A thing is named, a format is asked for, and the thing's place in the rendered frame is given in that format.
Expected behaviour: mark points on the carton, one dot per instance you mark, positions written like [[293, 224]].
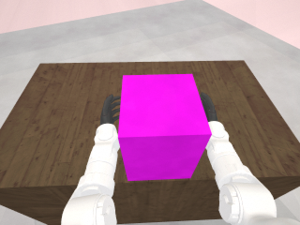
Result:
[[163, 129]]

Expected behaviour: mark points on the pedestal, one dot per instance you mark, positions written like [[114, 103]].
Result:
[[47, 139]]

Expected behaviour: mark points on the robot left hand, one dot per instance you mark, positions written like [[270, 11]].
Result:
[[107, 112]]

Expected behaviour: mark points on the robot right forearm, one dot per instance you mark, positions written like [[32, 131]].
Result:
[[224, 160]]

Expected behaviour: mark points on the robot right hand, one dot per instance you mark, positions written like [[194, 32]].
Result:
[[208, 107]]

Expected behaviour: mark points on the robot left forearm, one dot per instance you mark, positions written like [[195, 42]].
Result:
[[101, 165]]

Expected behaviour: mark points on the robot right upper arm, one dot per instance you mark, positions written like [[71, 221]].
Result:
[[249, 204]]

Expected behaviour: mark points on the robot left upper arm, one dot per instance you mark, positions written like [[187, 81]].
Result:
[[95, 209]]

